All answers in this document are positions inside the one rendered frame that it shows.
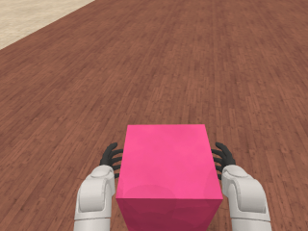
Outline robot left forearm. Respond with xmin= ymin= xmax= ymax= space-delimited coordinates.
xmin=73 ymin=165 xmax=116 ymax=231

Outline robot right hand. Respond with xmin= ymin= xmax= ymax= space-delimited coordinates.
xmin=211 ymin=141 xmax=236 ymax=180

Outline robot left hand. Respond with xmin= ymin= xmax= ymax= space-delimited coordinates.
xmin=99 ymin=142 xmax=124 ymax=179

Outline carton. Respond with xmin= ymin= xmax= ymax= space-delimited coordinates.
xmin=115 ymin=124 xmax=223 ymax=231

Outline robot right forearm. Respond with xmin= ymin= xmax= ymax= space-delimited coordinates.
xmin=221 ymin=165 xmax=272 ymax=231

